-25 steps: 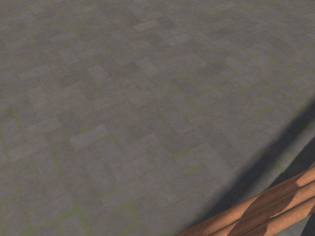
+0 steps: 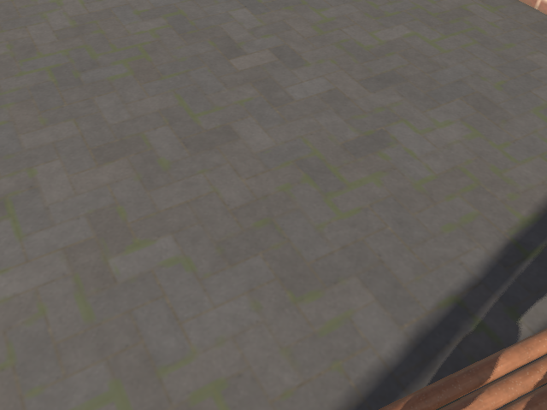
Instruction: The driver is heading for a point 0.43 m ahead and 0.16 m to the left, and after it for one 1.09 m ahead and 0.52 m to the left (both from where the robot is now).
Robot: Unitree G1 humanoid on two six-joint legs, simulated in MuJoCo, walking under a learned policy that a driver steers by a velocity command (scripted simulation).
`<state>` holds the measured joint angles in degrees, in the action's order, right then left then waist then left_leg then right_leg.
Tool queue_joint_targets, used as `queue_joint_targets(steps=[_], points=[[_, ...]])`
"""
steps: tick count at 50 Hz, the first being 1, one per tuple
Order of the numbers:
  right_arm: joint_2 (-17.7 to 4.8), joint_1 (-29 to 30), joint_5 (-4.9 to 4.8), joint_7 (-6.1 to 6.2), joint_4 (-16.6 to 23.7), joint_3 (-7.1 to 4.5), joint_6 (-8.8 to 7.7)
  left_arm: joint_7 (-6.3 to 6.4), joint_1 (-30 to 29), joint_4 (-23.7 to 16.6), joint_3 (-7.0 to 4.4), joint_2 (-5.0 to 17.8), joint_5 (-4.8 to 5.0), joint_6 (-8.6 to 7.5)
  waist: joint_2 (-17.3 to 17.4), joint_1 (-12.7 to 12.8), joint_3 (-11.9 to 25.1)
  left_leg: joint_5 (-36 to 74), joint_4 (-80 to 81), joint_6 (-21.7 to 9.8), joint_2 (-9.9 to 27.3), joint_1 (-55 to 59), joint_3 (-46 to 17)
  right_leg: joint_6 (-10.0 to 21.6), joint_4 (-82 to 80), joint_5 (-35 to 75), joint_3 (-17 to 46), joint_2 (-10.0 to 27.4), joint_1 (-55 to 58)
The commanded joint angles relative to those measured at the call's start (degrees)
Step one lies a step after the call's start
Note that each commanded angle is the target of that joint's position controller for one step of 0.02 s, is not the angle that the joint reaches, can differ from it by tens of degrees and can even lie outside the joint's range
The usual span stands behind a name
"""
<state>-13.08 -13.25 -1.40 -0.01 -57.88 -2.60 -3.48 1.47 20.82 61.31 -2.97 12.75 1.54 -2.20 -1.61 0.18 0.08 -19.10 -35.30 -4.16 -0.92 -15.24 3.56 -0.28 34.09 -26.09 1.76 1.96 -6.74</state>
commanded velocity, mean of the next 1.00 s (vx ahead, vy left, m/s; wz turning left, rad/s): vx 0.36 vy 0.00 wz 0.28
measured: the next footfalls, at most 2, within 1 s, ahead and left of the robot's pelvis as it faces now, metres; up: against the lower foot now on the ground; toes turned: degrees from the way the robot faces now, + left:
right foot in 0.40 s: +0.40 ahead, -0.14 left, +0.05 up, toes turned -3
left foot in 0.94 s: +0.53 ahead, +0.13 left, +0.00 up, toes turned +21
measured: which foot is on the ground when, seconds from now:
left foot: down 0.00-0.48, up 0.50-0.92, down 0.94-1.00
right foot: down 0.00-0.00, up 0.02-0.38, down 0.40-0.92, up 0.94-1.00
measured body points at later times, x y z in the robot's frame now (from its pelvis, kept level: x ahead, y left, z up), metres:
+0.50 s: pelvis +0.23 -0.04 +0.02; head +0.27 -0.03 +0.47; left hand +0.44 +0.19 -0.07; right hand +0.14 -0.27 -0.12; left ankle +0.02 +0.09 -0.67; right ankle +0.36 -0.14 -0.67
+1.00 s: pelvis +0.43 +0.02 +0.01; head +0.46 +0.06 +0.45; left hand +0.48 +0.32 -0.12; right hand +0.65 -0.21 -0.09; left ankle +0.49 +0.12 -0.72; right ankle +0.37 -0.15 -0.61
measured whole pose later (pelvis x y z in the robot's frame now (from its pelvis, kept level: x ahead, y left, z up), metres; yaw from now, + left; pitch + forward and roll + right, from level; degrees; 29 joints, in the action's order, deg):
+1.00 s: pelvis +0.43 +0.02 +0.01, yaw +20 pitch +1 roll -3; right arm -16.1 -8.6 0.6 -2.8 -46.2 -6.0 -0.5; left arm 1.7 5.1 50.3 -4.7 15.6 0.6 -3.6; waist -0.5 -0.4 -4.1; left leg -8.1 -31.5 -5.1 -0.1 -23.8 1.5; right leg -3.5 71.7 -38.1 -7.0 5.3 -21.1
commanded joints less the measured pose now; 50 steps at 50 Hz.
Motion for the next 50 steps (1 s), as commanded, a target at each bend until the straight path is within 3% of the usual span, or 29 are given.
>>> queue_joint_targets(steps=[1,2,3,4,5,7,13,15,17,19,21,22,23,24,25,26,27,28,30,34,36,37,42,45,46,47,48,49,50], points=[[-15.18,-20.82,0.49,-0.73,-3.92,-4.22,-1.26,0.11,-9.22,-7.65,-0.22,3.14,-0.24,-2.43,20.98,-9.2,0.95,-1.57,23.38,-11.51,19.36,27.27,-38.63,0.39,23.93,3.61,-3.48,-5.67,-32.29],[-10.5,-18.2,1.18,-0.95,-3.61,-2.36,-1.92,-0.13,-10.03,-7.93,-0.6,4.72,0.57,-3.23,14.88,-6.98,-0.61,-4.08,25.88,-13.91,23.59,25.06,-46.63,0.7,35.73,-4.18,2.97,-3.82,-37.23],[-7.31,-13.42,1.11,-0.88,-2.36,-1.33,-2.39,-0.77,-9.87,-7.76,-0.64,4.66,1.45,-3.78,9.95,-4.82,-5.01,-2.56,24.45,-12.73,22.8,22.89,-39.76,2.12,41.46,-0.81,4.14,-0.79,-41.51],[-5.41,-11.76,1.38,-1.09,-1.76,-0.7,-2.47,-1.19,-9.2,-6.88,-0.45,3.75,1.41,-4.01,6.89,-3.89,-5.12,-0.25,23.86,-10.82,19.83,21.91,-32.48,3.22,43.6,3.67,3.15,1.2,-42.59],[-4.83,-10.48,1.54,-1.34,-1.41,-0.26,-2.31,-1.33,-9.33,-6.74,-0.89,4.4,0.96,-4.14,4.51,-2.88,-5.84,4.6,24.08,-8.99,17.63,20.69,-26.35,3.75,41.44,8.68,2.24,2.95,-43.24],[-2.49,-12.23,2.13,-1.3,-2.18,0.77,-1.4,-1.97,-9.63,-6.73,-1.42,4.33,0.1,-3.64,6.34,-2.38,-4.78,14.48,24.41,-6.98,14.08,18.55,-18.08,3.35,39.65,12.51,-0.35,4.26,-40.56],[-4.87,-15.83,2.72,1.2,-2.66,1.31,0.13,-2.67,-19.92,-12.16,0.4,0.52,-0.72,-2.11,5.44,-3.18,-7.48,22.27,28.06,-7.66,13.68,13.65,-11.14,-0.42,26.85,19.46,-3.84,4.83,-43.67],[-5.65,-16.24,1.84,1.66,-2.06,1.18,0.23,-2.73,-26.3,-15.3,1.36,-0.03,-0.48,-2.41,6.12,-4.25,-9.36,20.12,31.0,-7.14,13.38,10.08,-9.61,-0.26,16.66,21.8,-5.15,3.77,-39.73],[-6.94,-18.83,1.15,1.67,-2.4,0.71,0.4,-3.03,-31.23,-17.92,1.75,0.3,-0.37,-2.81,6.33,-5.03,-10.77,20.55,34.11,-7.52,14.83,8.89,-10.46,0.88,10.36,19.12,-7.84,1.41,-34.69],[-6.54,-19.95,0.89,1.2,-2.49,0.73,0.05,-3.55,-29.65,-18.43,0.9,2.95,0.45,-3.47,8.61,-3.03,-9.3,26.07,31.7,-7.32,14.64,11.61,-9.39,2.88,7.48,17.47,-8.89,-0.7,-29.59],[-8.24,-15.61,0.76,1.25,-1.78,0.23,0.12,-3.43,-18.74,-17.11,-0.92,6.42,0.47,-3.98,13.05,5.27,-2.13,53.56,20.33,-3.96,16.55,16.24,-8.54,5.77,6.98,18.59,-3.94,-1.09,-18.95],[-3.83,-18.14,1.4,1.08,-1.13,1.23,0.33,-3.17,-9.94,-13.61,-2.3,8.87,0.24,-4.25,8.06,7.1,7.07,63.92,6.63,-2.15,11.82,8.23,-4.52,8.12,10.12,13.65,-6.2,-3.58,-1.17],[-2.71,-19.22,1.19,0.52,-0.35,1.94,-0.21,-2.83,-1.66,-12.04,-3.34,10.32,-0.46,-3.96,3.71,9.7,13.83,58.33,-9.72,0.55,8.62,-7.24,-4.07,11.83,5.87,3.52,7.17,4.88,16.86],[-1.25,-17.45,0.79,0.03,1.0,2.52,-0.91,-2.56,6.87,-10.74,-4.15,13.66,-1.34,-3.31,-5.72,12.25,24.97,17.92,-29.37,2.34,1.44,-13.77,-5.18,14.95,-7.42,-13.85,27.89,16.69,27.0],[-2.86,-13.86,0.43,-0.27,1.93,1.24,-1.86,-2.41,3.9,-9.97,-2.97,11.01,-1.14,-3.44,-10.04,9.83,21.29,-4.69,-39.9,0.78,0.37,-18.58,-11.48,13.87,-17.23,-12.67,36.98,19.85,21.88],[-5.31,-9.18,-0.6,0.06,4.31,-0.21,-1.95,-2.36,-3.0,-10.65,-2.15,9.09,-1.18,-3.87,-6.84,6.89,10.96,-2.98,-44.62,-0.41,2.08,-22.18,-11.27,11.76,-19.81,-7.23,32.32,21.0,10.83],[-4.78,-6.85,-1.09,0.59,5.25,-0.63,-1.44,-2.69,-8.62,-11.25,-1.31,6.12,-1.13,-4.41,-2.64,4.33,5.12,1.36,-42.39,-1.73,5.3,-20.66,-10.48,9.71,-20.43,0.55,22.86,19.58,1.34],[-2.51,-7.41,-1.19,1.06,5.34,-0.88,-0.51,-3.24,-11.82,-10.39,-1.04,3.73,-1.36,-4.97,-1.44,1.73,2.2,3.97,-39.29,-2.3,7.2,-17.03,-9.86,7.8,-21.19,8.21,13.79,16.84,-4.88],[-0.73,-10.8,-1.68,1.32,5.0,-1.57,1.76,-3.9,-15.05,-9.34,-0.79,0.42,-1.86,-5.36,-5.41,-1.99,0.04,3.73,-34.07,-2.75,8.25,-12.32,-8.67,5.54,-22.08,13.45,1.23,12.24,-9.53],[-2.29,-4.65,-0.02,1.58,8.75,-2.68,4.21,-1.89,-17.06,-9.86,-2.22,5.93,-2.54,-5.71,-1.44,-3.84,-5.02,8.64,-22.65,-0.05,8.11,-12.17,-6.69,9.33,-26.09,25.13,-5.47,13.74,-13.33],[-3.14,-3.49,0.82,0.43,9.17,-3.33,4.19,-1.06,-16.75,-10.32,-2.47,6.82,-2.37,-6.01,-0.95,-3.86,-3.79,17.81,-16.86,0.78,7.75,-12.56,-5.84,9.86,-24.11,28.51,-9.09,13.01,-10.1],[-2.93,-1.54,0.89,-0.24,9.95,-3.26,4.03,-0.58,-16.1,-10.23,-2.79,8.08,-1.58,-5.72,-1.27,-3.14,-3.51,19.99,-12.76,0.93,8.38,-13.26,-5.84,9.97,-23.36,29.34,-10.68,13.25,-8.32],[-5.67,6.41,0.4,-3.68,14.15,-3.66,4.97,1.28,-14.68,-11.26,-3.67,10.37,0.19,-3.9,-1.0,-0.55,-1.65,24.74,1.21,1.97,7.99,-11.07,-3.98,7.34,-14.14,25.06,-13.34,14.92,-1.24],[-7.18,3.14,0.38,-4.62,13.75,-4.45,5.3,1.27,-14.91,-12.6,-3.63,9.88,0.42,-2.42,1.6,-1.97,-0.62,22.37,6.51,1.49,5.09,-5.8,-0.01,4.77,-0.54,24.77,-14.26,14.89,-1.24],[-8.67,-3.28,0.74,-4.07,11.53,-5.46,4.65,0.84,-14.92,-12.38,-3.36,8.78,0.76,-2.04,4.83,-4.88,2.16,26.71,11.24,-0.11,1.86,2.33,2.92,3.16,10.3,26.26,-15.89,11.89,-2.72],[-11.79,-8.76,1.17,-2.73,9.26,-6.75,3.81,0.26,-13.57,-12.03,-2.66,6.8,-0.16,-1.89,10.3,-6.82,3.67,36.72,13.4,-2.09,0.73,10.47,1.89,0.87,26.21,15.84,-16.21,6.88,-8.5],[-17.16,-8.52,2.5,-1.64,9.52,-7.22,2.95,-0.09,-12.68,-13.35,-1.79,2.47,-2.93,-1.62,21.71,-2.44,2.89,73.77,3.52,-5.93,9.96,19.09,-11.25,-2.29,49.35,-20.12,-13.62,0.8,-26.92],[-17.84,-6.81,3.75,-1.96,13.11,-6.28,1.55,-0.05,-6.47,-14.39,-1.46,3.19,-1.98,-1.89,16.14,-0.06,14.3,77.11,4.51,-17.6,19.78,25.94,-29.41,-4.21,59.23,-20.11,-3.0,-2.42,-34.14],[-17.79,-4.37,2.19,-2.61,14.79,-6.55,1.33,0.22,-9.04,-15.73,-2.26,7.7,-0.02,-1.9,11.11,-1.53,18.03,59.73,9.89,-20.57,21.77,25.69,-33.46,-3.61,61.29,-14.99,0.04,-1.87,-37.33]])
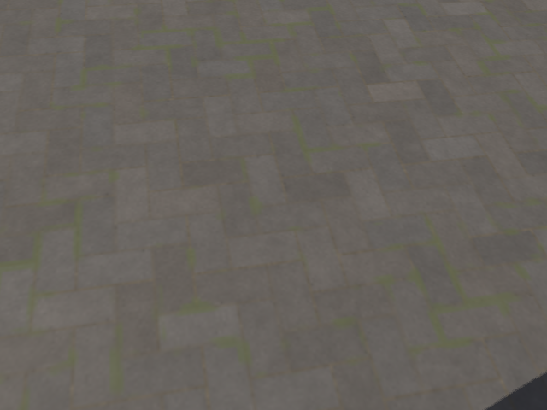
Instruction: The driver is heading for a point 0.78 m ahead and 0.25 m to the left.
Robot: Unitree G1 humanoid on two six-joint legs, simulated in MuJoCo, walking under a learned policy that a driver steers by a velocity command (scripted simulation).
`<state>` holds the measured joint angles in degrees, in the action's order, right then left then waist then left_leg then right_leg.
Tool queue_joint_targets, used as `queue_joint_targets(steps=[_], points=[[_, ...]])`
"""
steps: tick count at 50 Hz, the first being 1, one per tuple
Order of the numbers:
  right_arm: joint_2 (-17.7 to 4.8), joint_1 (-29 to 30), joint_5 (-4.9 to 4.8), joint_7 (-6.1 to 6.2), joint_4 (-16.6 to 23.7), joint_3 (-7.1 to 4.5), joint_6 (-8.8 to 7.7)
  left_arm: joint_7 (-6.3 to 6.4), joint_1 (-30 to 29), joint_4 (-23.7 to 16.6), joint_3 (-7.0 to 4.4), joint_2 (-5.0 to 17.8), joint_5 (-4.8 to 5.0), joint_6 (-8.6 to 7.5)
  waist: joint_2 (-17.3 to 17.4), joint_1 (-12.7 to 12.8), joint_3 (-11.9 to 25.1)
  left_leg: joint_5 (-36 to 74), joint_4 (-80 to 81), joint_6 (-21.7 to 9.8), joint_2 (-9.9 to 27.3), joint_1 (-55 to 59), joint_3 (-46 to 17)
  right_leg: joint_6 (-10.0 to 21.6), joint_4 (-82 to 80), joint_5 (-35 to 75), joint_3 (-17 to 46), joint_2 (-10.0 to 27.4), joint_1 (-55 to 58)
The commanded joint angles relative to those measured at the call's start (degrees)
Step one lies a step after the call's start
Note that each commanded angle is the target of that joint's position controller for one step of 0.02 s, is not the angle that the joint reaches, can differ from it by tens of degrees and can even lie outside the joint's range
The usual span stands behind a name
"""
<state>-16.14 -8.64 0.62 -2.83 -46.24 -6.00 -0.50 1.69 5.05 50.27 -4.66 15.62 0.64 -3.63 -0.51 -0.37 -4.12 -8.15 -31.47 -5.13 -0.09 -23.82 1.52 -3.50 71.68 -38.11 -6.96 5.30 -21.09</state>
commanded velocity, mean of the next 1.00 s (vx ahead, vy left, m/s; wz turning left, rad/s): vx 0.02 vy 0.00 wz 0.52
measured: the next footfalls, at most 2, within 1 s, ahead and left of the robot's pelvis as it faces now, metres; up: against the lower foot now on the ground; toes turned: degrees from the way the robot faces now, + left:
right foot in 0.44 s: +0.18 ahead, -0.14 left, +0.00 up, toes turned +21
left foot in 0.82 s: +0.07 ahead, +0.11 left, +0.00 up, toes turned +32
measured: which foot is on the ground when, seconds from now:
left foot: down 0.00-0.44, up 0.46-0.80, down 0.82-1.00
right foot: up 0.00-0.42, down 0.44-0.92, up 0.94-1.00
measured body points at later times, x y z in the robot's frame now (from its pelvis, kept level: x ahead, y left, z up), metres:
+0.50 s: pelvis +0.08 -0.05 +0.00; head +0.11 -0.05 +0.45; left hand +0.14 +0.26 -0.10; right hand +0.32 -0.26 -0.09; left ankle +0.07 +0.07 -0.71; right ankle +0.14 -0.15 -0.73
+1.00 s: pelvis +0.07 -0.01 +0.00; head +0.07 +0.02 +0.45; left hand +0.01 +0.29 -0.13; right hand +0.36 -0.13 -0.08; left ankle +0.04 +0.09 -0.73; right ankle +0.13 -0.16 -0.70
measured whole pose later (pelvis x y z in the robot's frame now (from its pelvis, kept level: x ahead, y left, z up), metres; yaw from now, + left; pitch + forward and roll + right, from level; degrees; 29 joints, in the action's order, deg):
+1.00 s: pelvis +0.07 -0.01 +0.00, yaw +31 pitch +1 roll +0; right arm -13.0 -8.8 1.4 0.0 -34.6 -2.9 1.3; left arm 1.7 12.1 44.6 -4.1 17.1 -0.3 1.1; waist -3.0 1.8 -0.9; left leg -16.3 -33.8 -2.8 -1.7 -19.3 1.2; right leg -4.1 51.3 -30.9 -1.3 5.8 -23.1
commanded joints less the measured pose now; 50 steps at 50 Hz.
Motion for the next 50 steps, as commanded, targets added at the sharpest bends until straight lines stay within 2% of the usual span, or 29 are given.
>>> queue_joint_targets(steps=[1,2,3,4,5,8,11,14,18,21,22,23,24,25,26,27,28,31,34,36,39,42,43,45,46,47,48,49,50], points=[[-13.05,-5.96,-1.05,0.7,4.21,-2.45,-1.51,0.45,3.61,-6.22,-0.73,6.03,1.17,-0.55,5.91,-0.36,19.43,31.08,8.64,-17.23,20.04,30.82,-30.87,0.69,20.24,3.42,10.32,-3.35,-26.12],[-10.2,-0.62,-1.14,1.79,5.92,-1.35,-1.03,1.32,2.26,-5.44,-1.18,7.59,0.86,0.24,0.11,1.38,15.62,14.49,11.48,-13.52,17.5,21.82,-27.71,0.88,9.53,12.08,12.37,-0.58,-22.91],[-8.86,1.68,-0.37,2.61,6.69,-0.8,-0.65,2.04,0.12,-5.99,-1.14,7.14,0.06,1.41,4.16,1.69,13.27,13.26,12.7,-12.92,17.78,16.17,-29.22,0.94,8.82,10.62,11.47,-0.68,-20.54],[-8.06,1.89,0.38,3.27,7.24,-0.39,-0.62,2.25,-0.13,-6.17,-1.13,6.86,-0.48,2.28,5.84,1.97,13.9,17.29,12.16,-12.73,17.25,14.03,-28.94,1.24,9.5,10.24,11.85,-1.02,-18.32],[-8.0,0.17,0.39,3.85,7.34,-0.26,-0.92,2.21,0.8,-6.03,-1.7,8.0,-0.72,2.53,3.61,1.9,14.62,16.88,11.88,-11.85,14.53,12.88,-25.75,1.4,4.84,15.05,13.15,-1.51,-15.92],[-8.87,-2.47,-0.4,5.17,7.57,-0.68,-1.17,2.25,-0.15,-6.43,-0.97,5.0,-1.28,2.34,3.59,0.95,16.0,26.23,9.49,-10.99,12.45,15.05,-23.55,0.2,-0.36,16.88,13.15,-3.38,-16.45],[-8.19,-3.16,-1.03,6.34,8.29,-0.74,0.96,2.09,-3.99,-7.82,0.34,2.18,-0.99,2.62,5.36,-0.74,14.05,13.05,10.05,-8.38,9.07,16.58,-22.73,-1.75,-16.9,21.4,12.83,-4.95,-16.81],[-8.43,-1.73,-0.32,6.37,10.01,-0.93,2.14,1.53,-4.36,-7.79,0.38,3.12,-0.65,2.58,8.04,-1.27,12.01,4.97,10.78,-7.64,8.16,12.74,-24.55,-2.06,-24.3,22.71,12.61,-6.52,-12.28],[-7.99,-0.77,-0.41,5.9,11.3,-0.81,2.67,0.81,-2.26,-7.55,0.04,4.4,-0.48,1.85,10.4,-0.95,10.4,6.23,9.71,-7.05,7.77,10.41,-28.49,-1.12,-30.6,20.61,12.63,-7.74,-6.63],[-7.44,1.8,-1.2,5.88,12.82,-0.52,3.13,-0.14,3.13,-6.37,-0.6,5.11,-0.39,0.81,10.36,2.26,10.65,8.93,6.03,-4.38,5.08,7.75,-29.19,0.93,-45.44,27.99,10.99,-7.36,4.63],[-5.72,0.86,-1.3,5.97,13.2,-0.04,3.29,-0.2,5.92,-5.73,-1.46,7.46,-0.86,0.78,7.65,2.57,11.45,1.41,1.96,-1.71,2.39,3.01,-27.13,2.75,-49.49,32.45,13.67,-2.19,12.3],[-1.61,-2.48,-0.59,5.86,13.27,0.92,3.31,0.14,6.97,-6.17,-2.32,11.57,-1.88,1.32,-6.44,0.2,12.87,-19.28,-13.43,1.85,-5.61,-6.44,-17.24,8.12,-51.23,41.71,26.55,11.53,20.39],[-5.09,-1.84,-0.9,5.55,15.92,-0.27,2.14,-0.12,7.33,-6.76,-2.58,12.99,-3.81,1.65,-16.58,0.03,10.92,-32.41,-24.74,4.84,-10.17,-18.1,-12.79,18.4,-53.36,48.64,40.09,19.95,19.18],[-9.82,-1.32,-0.44,5.14,15.22,-1.53,1.49,0.02,4.57,-8.54,-2.18,10.7,-3.58,1.52,-11.55,0.16,9.68,-28.01,-34.64,6.48,-6.01,-20.42,-13.0,20.3,-53.72,45.62,37.6,20.0,17.87],[-10.86,-1.65,-0.9,5.08,13.97,-2.17,1.82,0.31,1.9,-9.46,-1.6,7.81,-2.94,1.72,-8.49,-0.34,8.65,-23.03,-38.14,7.28,-4.86,-19.88,-11.88,17.3,-52.84,42.66,30.29,15.56,16.01],[-9.73,-2.9,-0.97,5.36,12.54,-2.18,2.58,0.56,-0.14,-10.32,-1.11,6.27,-2.28,2.11,-6.35,-1.15,8.27,-19.17,-40.43,8.18,-4.15,-18.88,-10.78,14.42,-52.34,39.42,24.85,11.59,14.53],[-8.6,-3.74,-0.93,5.33,12.19,-1.91,3.25,0.86,-1.11,-10.68,-0.7,5.48,-1.49,2.39,-6.25,-1.15,7.16,-16.04,-43.76,9.19,-3.92,-17.86,-9.81,13.9,-52.52,39.78,21.25,9.81,12.12],[-5.8,-1.27,-1.78,4.95,14.37,-0.88,3.76,1.85,0.78,-10.99,-0.52,5.9,-1.89,3.13,-8.0,0.25,5.73,-10.32,-41.73,10.73,-2.51,-16.59,-4.89,14.51,-54.42,38.96,13.65,7.39,10.37],[-4.57,2.31,-1.35,4.56,16.86,-0.05,3.55,2.62,4.8,-10.73,-1.21,7.71,-1.87,3.58,-8.73,2.66,7.36,-9.75,-32.78,11.69,0.49,-16.97,-4.29,15.99,-53.93,40.99,12.8,9.97,16.13],[-3.45,3.16,-1.16,3.81,17.82,0.63,3.33,2.4,4.97,-11.1,-1.88,9.42,-1.56,3.8,-9.43,3.23,8.19,-11.15,-25.68,11.17,2.03,-12.62,-2.56,16.05,-53.54,40.61,10.9,10.94,15.86],[-3.61,2.58,-1.28,2.97,17.91,0.84,3.2,1.29,5.16,-11.26,-2.37,11.03,-0.64,3.76,-10.33,3.29,8.62,-14.18,-16.45,9.06,1.3,-3.43,0.11,16.25,-52.98,40.46,10.21,11.81,12.33],[-3.91,-0.23,-1.26,2.62,16.27,0.46,3.21,0.57,5.37,-10.86,-2.04,10.55,0.49,3.71,-8.77,1.96,8.51,-8.64,-3.07,5.64,-0.71,4.7,1.66,14.82,-49.62,41.56,10.29,12.15,10.63],[-4.21,-2.02,-0.76,2.52,14.66,-0.04,3.02,0.62,5.13,-10.8,-1.59,9.24,0.33,3.81,-5.27,0.95,9.13,-5.89,-1.04,3.95,-2.36,8.33,2.99,12.81,-49.58,36.55,7.39,10.99,8.19],[-2.14,-3.94,-0.25,2.35,13.73,0.13,2.6,0.0,6.0,-9.06,-1.14,8.05,-0.06,3.51,-3.79,-0.87,7.25,-1.48,4.71,1.58,-1.92,19.09,1.23,7.02,-44.83,21.85,2.87,7.73,0.28],[-4.43,-4.85,-0.14,3.13,14.03,-0.28,2.55,-0.63,6.64,-9.01,0.05,4.48,-1.77,3.18,3.19,-0.5,8.08,8.25,7.02,0.41,5.67,25.51,-8.97,2.73,-35.7,13.73,-0.08,4.37,-6.38],[-7.75,-4.67,0.66,3.96,16.4,0.02,2.31,-1.13,5.4,-10.85,1.39,1.79,-3.66,3.12,14.46,0.34,9.87,22.86,8.79,-4.69,18.45,25.58,-24.22,-1.21,-20.43,-2.11,1.34,0.91,-12.1],[-8.41,-5.2,1.44,3.46,15.75,0.17,1.28,-0.5,4.0,-12.3,0.26,4.46,-1.56,3.12,12.99,-1.42,11.52,20.31,10.62,-12.66,22.67,19.74,-28.11,-1.58,-14.31,-0.4,7.87,-0.47,-14.12],[-8.16,-4.4,1.66,2.98,14.71,0.11,0.37,0.23,2.34,-12.05,-0.45,6.89,-0.14,3.58,11.68,-1.69,9.2,11.08,12.86,-12.87,20.27,16.31,-26.3,-1.38,-10.64,2.23,8.93,-0.08,-15.15],[-6.79,-1.81,1.14,2.84,14.12,0.56,-0.18,0.8,3.03,-11.06,-1.09,8.06,-0.26,4.25,11.07,-0.6,7.09,4.79,13.73,-10.33,17.37,13.75,-22.95,-0.91,-9.38,5.44,9.67,0.27,-15.03]])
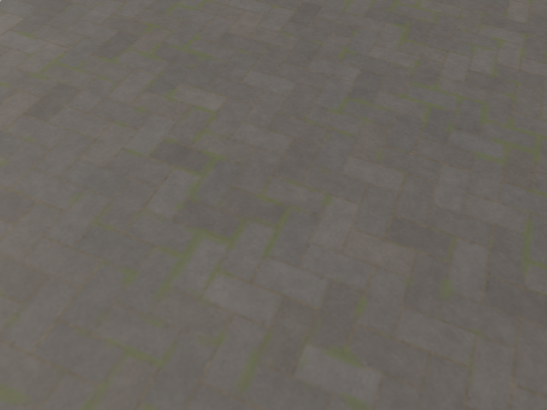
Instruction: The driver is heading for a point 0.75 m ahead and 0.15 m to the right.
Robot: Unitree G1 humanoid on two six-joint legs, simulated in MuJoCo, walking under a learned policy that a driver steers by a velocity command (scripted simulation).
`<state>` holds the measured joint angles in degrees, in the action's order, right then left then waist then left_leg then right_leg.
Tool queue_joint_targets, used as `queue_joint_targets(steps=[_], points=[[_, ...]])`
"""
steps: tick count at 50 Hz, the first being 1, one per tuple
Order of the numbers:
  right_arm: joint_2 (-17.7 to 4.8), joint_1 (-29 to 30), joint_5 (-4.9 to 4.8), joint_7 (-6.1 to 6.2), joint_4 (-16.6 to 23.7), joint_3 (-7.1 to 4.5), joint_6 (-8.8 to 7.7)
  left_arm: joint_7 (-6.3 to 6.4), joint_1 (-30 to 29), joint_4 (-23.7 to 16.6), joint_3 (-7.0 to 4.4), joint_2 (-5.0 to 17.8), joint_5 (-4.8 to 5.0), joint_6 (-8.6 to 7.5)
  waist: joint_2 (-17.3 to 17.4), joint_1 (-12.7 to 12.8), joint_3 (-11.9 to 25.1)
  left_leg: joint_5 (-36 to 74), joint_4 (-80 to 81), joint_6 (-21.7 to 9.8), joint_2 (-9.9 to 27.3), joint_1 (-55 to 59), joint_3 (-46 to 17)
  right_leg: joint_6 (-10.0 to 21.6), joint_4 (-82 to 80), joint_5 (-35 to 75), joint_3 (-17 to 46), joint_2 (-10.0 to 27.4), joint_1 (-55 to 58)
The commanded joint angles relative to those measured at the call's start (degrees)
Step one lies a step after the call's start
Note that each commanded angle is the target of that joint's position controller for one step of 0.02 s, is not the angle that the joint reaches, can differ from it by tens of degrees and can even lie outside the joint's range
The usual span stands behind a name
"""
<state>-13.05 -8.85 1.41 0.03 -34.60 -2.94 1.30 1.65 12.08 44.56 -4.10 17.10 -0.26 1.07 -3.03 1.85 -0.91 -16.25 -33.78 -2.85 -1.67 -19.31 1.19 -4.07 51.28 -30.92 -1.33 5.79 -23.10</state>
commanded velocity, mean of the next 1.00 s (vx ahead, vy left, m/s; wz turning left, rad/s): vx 0.22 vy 0.00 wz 0.05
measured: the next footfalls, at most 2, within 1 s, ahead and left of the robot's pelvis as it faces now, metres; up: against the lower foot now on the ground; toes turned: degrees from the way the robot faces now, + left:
right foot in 0.26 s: +0.05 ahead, -0.14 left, +0.00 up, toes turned +1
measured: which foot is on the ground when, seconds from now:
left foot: down 0.00-0.66, up 0.68-1.00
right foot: up 0.00-0.24, down 0.26-1.00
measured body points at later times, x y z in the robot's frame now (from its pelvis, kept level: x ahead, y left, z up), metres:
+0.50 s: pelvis +0.04 -0.01 +0.00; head +0.04 -0.01 +0.45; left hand +0.10 +0.25 -0.13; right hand +0.14 -0.26 -0.13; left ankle +0.02 +0.09 -0.73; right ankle +0.01 -0.14 -0.73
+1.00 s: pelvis +0.24 -0.01 -0.02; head +0.28 -0.02 +0.43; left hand +0.16 +0.26 -0.14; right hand +0.52 -0.21 -0.07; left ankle +0.40 +0.09 -0.72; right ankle +0.01 -0.14 -0.73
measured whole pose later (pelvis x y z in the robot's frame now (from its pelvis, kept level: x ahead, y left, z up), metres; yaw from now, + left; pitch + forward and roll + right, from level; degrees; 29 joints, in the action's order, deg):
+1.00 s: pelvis +0.24 -0.01 -0.02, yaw +0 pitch +3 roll +0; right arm -13.1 3.0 -1.3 -2.4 -34.5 -1.7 -4.9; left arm 1.3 29.3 53.3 -2.9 14.1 1.1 -3.8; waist 0.6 4.8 -1.7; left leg -1.4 -31.1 -4.4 -0.9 -33.9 2.5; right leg -0.4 14.0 -26.9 1.2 1.5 11.0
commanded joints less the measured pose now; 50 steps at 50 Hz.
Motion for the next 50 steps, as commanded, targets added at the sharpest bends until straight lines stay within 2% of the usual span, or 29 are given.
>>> queue_joint_targets(steps=[1,4,7,10,12,13,14,15,16,17,20,22,25,28,29,30,32,33,34,35,36,37,39,42,43,44,46,48,50], points=[[-8.42,1.08,-0.04,0.04,2.4,-1.9,-2.21,1.33,-2.2,-3.45,-1.93,6.58,0.1,0.29,12.54,-1.58,3.3,11.16,16.08,-10.53,16.86,6.43,-19.64,-0.36,11.81,1.19,4.51,0.12,-10.84],[-6.23,3.68,-0.05,0.57,1.2,-1.15,-2.62,1.3,1.73,-1.04,-1.69,4.28,-0.22,0.53,10.47,0.54,4.21,13.49,16.19,-8.62,12.59,2.42,-12.98,-0.82,9.34,9.87,3.56,-0.84,-4.35],[-5.15,2.64,0.0,1.0,-0.38,-0.85,-2.49,1.04,-1.2,-1.3,-0.21,1.08,-0.11,-0.15,10.04,-1.2,5.07,14.95,14.63,-8.95,11.59,4.94,-11.29,-0.7,-2.83,10.1,2.99,-1.04,-0.74],[-5.44,0.68,-0.11,0.95,-2.15,-0.76,-1.92,0.67,-1.95,-1.23,0.06,1.75,0.1,-0.49,10.26,-2.34,5.38,11.45,13.6,-10.38,12.82,6.49,-13.94,-0.27,-12.13,9.04,1.79,-2.37,3.45],[-4.31,1.08,-0.98,0.83,-3.39,-0.18,-1.68,0.2,0.86,0.31,0.36,1.27,-0.28,-0.73,8.84,0.01,3.92,6.92,12.89,-7.98,11.53,3.18,-13.7,1.42,-25.05,20.38,1.23,-2.79,10.83],[-3.42,-1.2,-0.93,0.63,-4.61,0.15,-2.05,0.09,1.77,0.75,0.34,2.57,-1.17,-0.88,6.91,-0.24,4.18,4.73,12.47,-5.3,9.93,1.02,-13.05,2.36,-26.37,25.92,3.5,-1.15,15.5],[-3.05,-2.7,-0.14,0.21,-4.96,0.29,-2.59,0.19,2.38,0.63,-0.22,5.97,-1.25,-0.89,1.8,-2.08,4.28,1.33,10.23,-2.71,6.88,-1.16,-10.6,3.89,-25.2,33.95,6.45,2.58,18.35],[-3.82,-3.67,-0.22,0.07,-5.03,-0.29,-2.76,-0.13,1.1,2.03,-0.92,7.21,-0.07,-0.92,-4.11,-3.9,3.41,0.88,10.63,-0.71,3.3,1.42,-5.97,5.85,-23.46,24.96,5.35,1.61,12.66],[-5.36,-0.28,-0.03,0.28,-5.45,-0.51,-2.58,-0.55,0.18,1.54,-0.24,3.83,0.17,-1.32,-1.58,-1.47,2.21,1.33,8.6,0.33,2.78,4.52,-5.23,5.76,-25.03,19.94,5.02,0.33,8.82],[-4.6,1.08,-0.36,0.53,-5.13,-0.58,-2.27,-0.54,-0.28,2.02,0.24,2.44,-0.35,-1.7,-1.47,-1.6,2.17,2.44,7.92,0.21,3.0,5.75,-5.13,4.93,-25.75,18.69,4.69,0.12,7.43],[-5.12,-1.36,-1.35,1.15,-6.46,-1.33,-1.02,-0.01,1.74,3.28,0.01,2.87,0.28,-2.39,-0.01,-1.79,-0.27,-17.16,6.64,-2.08,1.78,2.94,-4.74,5.87,-24.62,-1.34,2.95,-2.37,4.19],[-5.0,-2.79,-2.16,1.12,-6.8,-1.54,-2.0,0.35,1.81,2.54,0.1,2.59,0.78,-3.3,1.51,-1.97,-4.32,-24.43,7.19,-3.95,3.07,-0.26,-7.15,7.46,-24.13,-7.86,4.3,-2.07,0.61],[-4.88,-5.69,-2.7,0.6,-7.76,-1.74,-4.5,0.04,1.38,1.82,0.3,1.77,1.48,-5.65,3.8,-2.82,-4.97,-24.55,8.27,-6.46,6.19,2.01,-12.3,8.97,-20.9,-5.41,5.09,-2.06,-2.54],[-7.21,-9.1,-2.72,0.07,-8.46,-2.32,-5.75,-1.06,0.0,0.65,0.72,-0.2,1.71,-7.85,10.78,-3.25,-3.22,-22.56,13.9,-10.95,12.89,7.8,-24.51,9.01,-11.84,4.78,0.9,-5.04,-5.85],[-8.41,-9.25,-2.84,0.04,-8.3,-2.55,-6.0,-1.45,0.47,0.25,0.72,-0.12,1.83,-8.4,13.18,-2.45,-2.94,-18.12,13.91,-12.47,15.2,8.45,-28.16,9.62,-10.61,7.31,0.72,-5.32,-6.03],[-8.32,-8.51,-2.97,0.07,-7.8,-2.49,-6.06,-1.93,1.6,0.69,0.5,0.61,1.93,-8.82,12.39,-1.71,-2.42,-10.61,11.85,-12.29,15.36,8.84,-27.39,10.22,-11.93,9.41,0.94,-5.13,-4.69],[-7.95,-2.06,-2.89,0.0,-5.23,-2.32,-6.03,-2.65,9.71,4.43,-0.42,2.29,1.82,-9.17,7.71,2.82,1.08,11.0,1.2,-7.84,10.26,2.62,-16.46,10.89,-19.41,18.15,2.39,-5.38,9.44],[-6.28,3.86,-2.64,-0.05,-2.48,-1.83,-6.8,-2.67,19.85,7.92,-2.36,7.34,1.47,-9.02,-2.04,6.94,5.08,24.59,-17.37,-2.76,2.79,-9.76,-5.07,13.36,-24.9,28.73,13.28,-0.13,26.38],[-5.05,3.41,-2.28,-0.08,-2.0,-1.62,-7.98,-2.82,27.04,9.63,-3.19,10.23,1.05,-8.19,-13.76,7.97,5.37,-3.89,-34.98,1.83,-2.78,-32.36,0.26,19.24,-29.97,41.5,31.59,11.12,42.54],[-6.39,3.27,-3.23,-0.09,-1.94,-1.75,-8.27,-2.84,25.09,8.34,-1.61,5.92,0.93,-7.54,-7.96,6.26,1.96,-17.37,-41.77,1.25,-0.89,-42.53,-4.02,22.59,-30.52,42.31,35.35,15.88,43.73],[-5.39,5.54,-4.11,-0.29,-1.34,-1.35,-8.06,-2.57,23.24,7.39,-0.86,3.55,0.64,-7.15,-2.98,5.76,-2.09,-16.69,-47.39,0.36,1.4,-49.36,-5.05,22.42,-29.99,42.14,31.92,15.73,44.26],[-3.43,7.43,-4.11,-0.6,-0.34,-0.46,-7.77,-2.17,21.75,6.81,-0.25,2.52,0.51,-6.64,0.05,4.97,-3.34,-13.83,-47.33,-0.03,3.54,-52.06,-4.55,21.04,-31.62,41.12,27.62,15.11,43.01],[-2.35,7.64,-3.05,-1.43,0.82,-0.12,-7.39,-1.63,16.7,6.0,1.04,0.38,0.49,-5.63,0.11,1.11,-5.02,-6.18,-38.0,-0.04,6.96,-45.15,-2.32,16.02,-36.55,40.11,18.76,10.7,33.18],[0.06,10.3,-2.0,-2.95,1.87,1.23,-7.16,-0.28,9.88,3.7,0.82,2.65,0.72,-5.22,-1.54,-0.13,-5.81,13.87,-14.97,2.4,3.88,-19.33,2.99,12.94,-43.88,36.89,5.61,1.84,11.81],[0.06,11.91,-2.02,-3.04,2.56,1.26,-7.14,0.02,11.83,4.14,0.22,4.8,1.04,-5.66,-2.55,0.46,-5.17,17.9,-9.79,2.61,2.59,-12.9,3.53,13.12,-46.58,35.91,5.26,2.21,9.77],[-1.28,12.81,-2.35,-2.95,3.07,0.79,-6.97,0.15,13.04,4.54,-0.29,6.58,1.51,-6.16,-3.07,0.34,-5.1,19.0,-6.4,2.34,1.96,-10.92,2.78,13.24,-47.54,36.46,5.82,3.56,11.8],[-4.07,13.89,-2.86,-2.64,3.72,-0.07,-6.81,0.07,13.74,5.12,-0.69,7.05,2.15,-6.63,-3.28,-0.27,-4.96,18.73,0.4,0.73,1.19,-11.21,1.67,12.5,-45.01,43.36,5.49,5.49,19.53],[-6.55,11.17,-2.78,-2.3,3.04,-1.24,-6.66,-0.11,14.39,5.44,-1.16,7.73,1.71,-6.09,-4.95,-2.21,-0.9,16.47,2.45,-1.36,-0.56,-6.6,2.27,11.05,-37.58,59.8,5.24,7.19,26.18],[-9.71,-2.7,-2.91,-1.58,-1.0,-3.16,-5.74,-0.17,14.01,4.93,-1.27,7.62,0.99,-4.84,-5.39,-9.27,7.58,14.78,2.78,-4.55,-2.29,11.64,3.77,9.16,-19.19,72.43,3.0,5.1,23.63]])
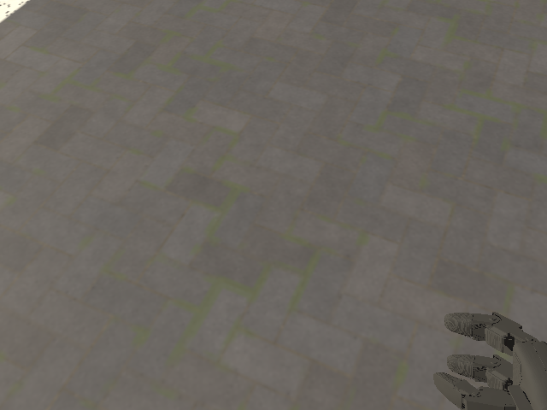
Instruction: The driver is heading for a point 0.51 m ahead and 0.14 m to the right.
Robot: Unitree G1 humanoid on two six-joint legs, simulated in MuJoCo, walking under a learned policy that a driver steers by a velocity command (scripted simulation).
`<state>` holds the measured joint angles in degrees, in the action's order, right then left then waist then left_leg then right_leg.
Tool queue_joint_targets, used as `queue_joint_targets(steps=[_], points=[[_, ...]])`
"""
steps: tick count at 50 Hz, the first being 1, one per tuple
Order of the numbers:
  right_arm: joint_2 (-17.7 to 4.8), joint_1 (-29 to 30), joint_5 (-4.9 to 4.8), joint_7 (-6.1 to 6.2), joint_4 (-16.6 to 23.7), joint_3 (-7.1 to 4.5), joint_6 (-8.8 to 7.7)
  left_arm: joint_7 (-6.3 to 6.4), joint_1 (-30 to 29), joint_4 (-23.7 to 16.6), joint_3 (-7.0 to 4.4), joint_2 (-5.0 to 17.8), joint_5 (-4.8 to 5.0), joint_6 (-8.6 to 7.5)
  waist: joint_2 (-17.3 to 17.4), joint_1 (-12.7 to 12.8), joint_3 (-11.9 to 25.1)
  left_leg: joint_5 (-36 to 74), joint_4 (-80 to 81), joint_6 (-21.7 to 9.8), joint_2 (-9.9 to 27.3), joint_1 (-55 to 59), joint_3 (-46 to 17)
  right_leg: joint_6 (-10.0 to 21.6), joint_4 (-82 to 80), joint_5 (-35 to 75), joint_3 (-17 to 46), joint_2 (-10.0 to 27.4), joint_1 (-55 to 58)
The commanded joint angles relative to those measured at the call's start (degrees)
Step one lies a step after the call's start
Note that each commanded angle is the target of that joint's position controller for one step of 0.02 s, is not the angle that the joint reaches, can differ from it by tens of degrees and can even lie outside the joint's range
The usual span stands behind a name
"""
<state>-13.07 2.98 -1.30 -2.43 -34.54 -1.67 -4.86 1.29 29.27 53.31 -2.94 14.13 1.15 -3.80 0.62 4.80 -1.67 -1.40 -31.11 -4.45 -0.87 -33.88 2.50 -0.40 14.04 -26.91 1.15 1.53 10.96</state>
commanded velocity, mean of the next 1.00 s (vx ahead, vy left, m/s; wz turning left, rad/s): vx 0.36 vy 0.00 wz -0.11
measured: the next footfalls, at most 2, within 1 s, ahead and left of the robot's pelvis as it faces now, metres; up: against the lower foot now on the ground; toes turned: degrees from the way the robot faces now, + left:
left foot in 0.02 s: +0.20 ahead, +0.10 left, +0.00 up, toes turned +1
right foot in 0.56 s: +0.46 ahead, -0.15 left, +0.00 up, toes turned -7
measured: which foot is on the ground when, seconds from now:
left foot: up 0.00-0.00, down 0.02-0.56, up 0.58-1.00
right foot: down 0.00-0.02, up 0.04-0.54, down 0.56-1.00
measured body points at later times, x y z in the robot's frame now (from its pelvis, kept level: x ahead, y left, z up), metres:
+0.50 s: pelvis +0.26 -0.01 +0.02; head +0.29 -0.02 +0.47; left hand +0.47 +0.22 -0.06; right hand +0.28 -0.30 -0.11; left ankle +0.16 +0.10 -0.71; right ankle +0.43 -0.15 -0.69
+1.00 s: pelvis +0.46 -0.08 +0.03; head +0.48 -0.09 +0.48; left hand +0.60 +0.17 -0.09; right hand +0.57 -0.35 -0.09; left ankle +0.56 +0.06 -0.70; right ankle +0.43 -0.15 -0.71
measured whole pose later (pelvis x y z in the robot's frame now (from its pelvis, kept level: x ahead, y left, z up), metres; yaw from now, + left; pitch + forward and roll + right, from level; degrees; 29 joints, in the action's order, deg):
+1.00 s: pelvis +0.46 -0.08 +0.03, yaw -8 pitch +2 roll -2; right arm -14.5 -7.2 0.3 0.9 -48.0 -2.1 -1.4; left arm 0.1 11.7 45.9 -1.8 13.7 -0.6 -2.0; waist 2.7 1.0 -0.6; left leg -6.7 -33.8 1.8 3.6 -25.8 -3.0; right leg 4.9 21.3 -13.0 -0.9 -6.1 -10.0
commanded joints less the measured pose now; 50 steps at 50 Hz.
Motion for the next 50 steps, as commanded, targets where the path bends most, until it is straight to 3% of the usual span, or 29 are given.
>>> queue_joint_targets(steps=[1,2,3,4,5,6,7,9,11,14,18,23,25,26,27,28,29,30,31,32,33,34,36,38,42,46,49,50], points=[[-12.43,-24.68,0.4,1.54,-3.32,-5.2,0.81,0.25,-3.41,-5.31,-1.68,8.54,-1.46,0.2,-4.38,-15.72,15.31,0.44,-3.66,-6.07,6.21,45.14,-7.79,4.23,35.28,51.67,0.4,7.17,-24.69],[-17.07,-27.78,1.27,0.74,-5.24,-5.64,0.19,-0.65,6.16,-6.12,1.22,-1.36,-1.21,-0.66,15.06,-9.45,26.93,-17.48,4.46,-16.75,22.61,61.89,-39.69,1.48,58.7,-0.39,3.06,-4.37,-43.77],[-11.42,-28.01,0.94,0.87,-5.71,-4.48,0.32,-1.34,1.8,-5.22,-0.33,5.33,0.24,-2.07,12.13,-12.38,26.23,-27.58,13.93,-15.31,21.35,58.2,-49.25,2.32,65.52,-4.39,9.14,-3.43,-49.16],[-9.93,-22.37,0.75,1.11,-5.83,-3.79,0.27,-1.59,-5.83,-8.3,-1.34,8.41,1.86,-2.66,9.18,-11.11,13.55,-27.25,15.52,-12.4,19.77,48.38,-39.82,2.74,66.47,-0.06,6.53,-0.52,-54.1],[-9.13,-17.53,0.77,1.12,-5.29,-3.43,0.07,-1.28,-9.79,-9.74,-1.04,8.28,1.38,-3.06,2.17,-8.86,8.18,-21.55,17.03,-10.79,17.92,37.61,-32.87,3.21,63.21,5.87,5.14,2.58,-51.86],[-8.27,-14.57,1.43,0.9,-5.21,-3.21,-0.3,-0.98,-11.25,-10.0,-1.28,7.85,0.35,-2.91,0.15,-6.72,4.96,-15.36,18.32,-10.14,15.87,29.5,-27.69,3.09,60.19,8.88,4.31,4.57,-49.38],[-7.14,-12.99,2.26,0.78,-5.29,-2.89,-0.73,-0.89,-9.43,-9.73,-1.49,7.39,0.01,-2.19,1.77,-4.24,4.68,-12.37,19.92,-9.89,14.08,24.38,-24.08,3.13,58.54,10.9,5.03,6.42,-45.45],[-6.5,-12.18,1.68,0.6,-6.37,-2.8,-1.52,-0.53,-7.1,-9.23,-1.24,5.57,-0.12,-0.69,3.5,-2.22,3.94,-11.39,23.05,-10.81,12.79,19.04,-19.8,2.38,55.38,11.49,4.58,7.41,-42.71],[-7.68,-12.96,1.39,0.83,-7.85,-3.02,-2.02,-0.22,-9.77,-10.41,-1.08,5.32,-0.65,0.17,3.06,-2.05,1.4,-10.6,25.22,-11.26,12.54,15.79,-16.33,1.05,50.79,13.97,3.86,8.15,-44.84],[-9.55,-15.93,1.12,1.79,-9.41,-3.4,-1.75,-0.16,-16.38,-12.48,-0.8,5.34,-1.35,-0.02,1.42,-3.98,-0.37,-7.72,25.92,-11.03,12.07,17.82,-13.35,-0.66,41.34,23.76,3.28,8.59,-49.74],[-11.72,-19.37,0.52,2.35,-10.99,-3.63,-1.02,-0.95,-23.78,-14.16,-0.17,4.24,-0.76,-0.88,0.95,-7.23,-0.69,-5.26,25.1,-8.63,11.01,21.48,-8.2,-1.25,26.77,32.44,0.59,5.98,-47.3],[-12.52,-23.3,0.5,2.16,-13.76,-3.87,0.03,-2.85,-29.73,-17.29,0.08,4.92,0.17,-0.92,1.81,-9.94,-1.97,-4.53,21.59,-6.99,15.04,32.67,-5.94,1.42,19.92,27.49,0.1,4.48,-49.7],[-13.01,-23.2,0.41,2.31,-14.11,-4.15,0.74,-3.57,-29.61,-18.37,-0.08,5.67,0.16,-0.94,2.67,-9.33,-1.77,-0.59,18.73,-5.82,16.43,36.58,-5.16,3.5,18.64,21.6,-0.55,3.26,-49.23],[-13.44,-22.17,0.33,2.44,-13.91,-4.27,1.09,-3.78,-27.72,-18.36,-0.41,6.42,0.05,-0.97,3.37,-7.99,-0.7,6.47,15.67,-4.91,16.31,37.44,-4.12,4.64,17.79,19.22,-1.83,1.98,-46.1],[-13.61,-20.45,0.29,2.63,-13.49,-4.23,1.52,-3.79,-22.62,-17.31,-1.27,7.71,-0.18,-0.99,3.19,-4.79,2.46,17.73,8.84,-3.47,14.76,36.97,-1.57,6.01,15.76,19.58,-4.07,-0.36,-38.3],[-12.04,-20.74,0.8,2.96,-13.09,-3.61,1.9,-3.42,-14.08,-14.94,-2.96,10.79,-0.55,-1.03,1.17,-1.25,7.84,25.14,-3.86,-1.41,11.43,32.88,1.41,7.59,14.64,22.35,-3.85,-2.17,-25.09],[-9.03,-21.95,2.27,3.38,-10.82,-2.24,1.53,-2.8,-5.88,-14.28,-4.38,16.26,-1.3,-0.89,-7.05,0.57,15.83,10.29,-24.0,2.3,6.87,17.34,4.63,12.32,15.42,31.97,13.29,9.57,-6.38],[-4.37,-27.51,2.73,2.7,-10.94,-0.52,0.16,-3.13,-5.69,-14.26,-4.44,18.71,-1.48,-0.96,-18.94,-2.99,21.57,-31.82,-40.05,5.61,-3.12,-1.77,-0.68,21.03,8.71,36.85,38.29,20.55,7.34],[-10.41,-24.97,1.18,2.13,-12.07,-1.8,-0.73,-3.16,-5.21,-14.98,-2.95,12.78,-1.18,-0.85,-10.81,-0.26,22.36,-32.29,-45.69,5.21,0.17,-5.45,-8.12,19.76,8.56,41.3,35.37,19.75,7.6],[-11.5,-20.51,-0.05,1.89,-10.99,-2.04,-1.07,-2.95,-8.87,-15.52,-2.3,11.18,-1.43,-0.79,-7.51,-0.59,15.71,-28.66,-45.72,4.87,2.46,-7.08,-6.95,18.0,9.57,50.95,25.07,18.05,0.79],[-10.74,-17.75,0.41,2.25,-10.67,-1.82,-1.0,-2.85,-11.92,-15.93,-2.0,9.96,-1.33,-0.66,-1.98,-1.75,12.52,-25.17,-42.46,4.86,4.82,-6.04,-6.26,16.32,9.41,55.26,18.91,15.51,-5.48],[-10.58,-16.1,0.95,2.57,-10.36,-2.05,-0.47,-2.84,-14.45,-16.18,-1.5,8.55,-1.25,-0.51,-1.15,-3.23,9.49,-22.93,-38.52,5.04,6.18,-4.11,-5.96,15.33,7.65,56.52,15.26,13.58,-11.37],[-8.78,-18.39,1.01,2.93,-10.99,-1.94,1.22,-2.68,-16.59,-16.09,-1.02,7.33,-1.9,-0.76,-3.65,-6.22,9.13,-19.0,-34.06,5.77,6.8,2.72,-6.04,14.54,4.74,59.74,11.14,11.47,-18.23],[-7.45,-19.82,1.38,3.42,-11.66,-1.75,2.23,-2.38,-17.64,-15.41,-1.1,7.71,-1.98,-1.21,-4.39,-7.55,9.0,-15.36,-28.78,6.95,6.16,5.01,-5.58,14.68,3.7,63.74,7.25,10.22,-20.86],[-6.21,-15.32,1.66,3.66,-11.13,-1.38,2.61,-1.12,-17.9,-13.68,-1.26,8.57,-1.71,-0.11,-5.29,-6.24,8.71,-6.41,-15.17,7.58,5.53,7.22,-5.02,12.07,3.46,61.68,2.8,7.91,-20.67],[-6.68,-11.12,1.34,3.55,-10.62,-1.63,2.93,-0.81,-16.52,-11.04,-0.96,8.12,-1.85,0.92,-5.54,-4.27,7.49,-3.57,-7.35,7.27,4.93,9.41,-5.4,11.29,3.65,54.92,3.8,8.5,-18.81],[-7.08,-10.01,1.65,3.45,-10.36,-1.9,2.85,-0.99,-17.5,-9.63,-0.68,7.39,-1.73,1.5,-5.55,-4.5,5.84,-6.66,-2.17,5.84,4.53,11.43,-5.48,11.98,5.81,48.8,6.27,9.47,-18.38],[-6.95,-10.88,1.89,3.36,-10.69,-1.94,2.64,-0.96,-18.26,-9.32,-0.45,6.86,-1.32,1.67,-4.93,-5.64,5.58,-3.38,2.61,4.88,4.2,14.37,-5.04,11.03,7.57,45.65,6.33,8.66,-18.98]])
